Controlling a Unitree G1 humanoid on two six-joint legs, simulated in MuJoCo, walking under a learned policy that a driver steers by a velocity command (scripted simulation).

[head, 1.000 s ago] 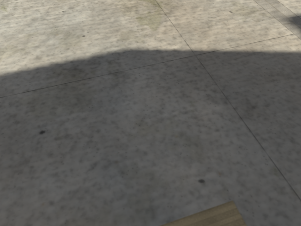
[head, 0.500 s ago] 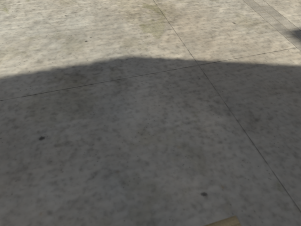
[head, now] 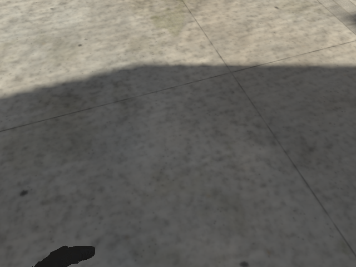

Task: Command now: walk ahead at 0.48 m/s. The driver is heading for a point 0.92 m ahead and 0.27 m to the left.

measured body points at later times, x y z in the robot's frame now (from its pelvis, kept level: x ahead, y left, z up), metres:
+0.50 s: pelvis +0.29 +0.04 +0.00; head +0.32 +0.06 +0.45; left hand +0.24 +0.31 -0.14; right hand +0.52 -0.17 -0.09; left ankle +0.42 +0.15 -0.72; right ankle +0.12 -0.09 -0.71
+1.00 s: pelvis +0.59 +0.09 +0.01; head +0.61 +0.11 +0.46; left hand +0.72 +0.40 -0.06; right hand +0.71 -0.18 -0.10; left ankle +0.42 +0.15 -0.71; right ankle +0.74 +0.03 -0.72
